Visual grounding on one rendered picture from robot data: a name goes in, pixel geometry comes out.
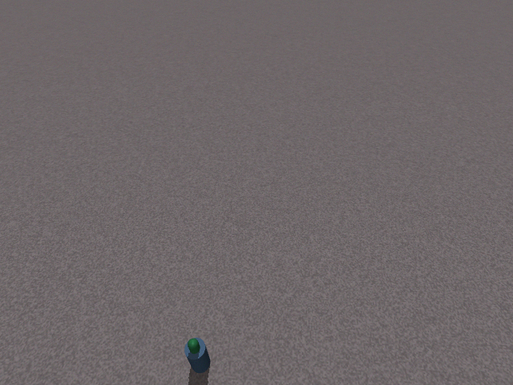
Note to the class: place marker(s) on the bottle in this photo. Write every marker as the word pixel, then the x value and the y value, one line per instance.
pixel 197 355

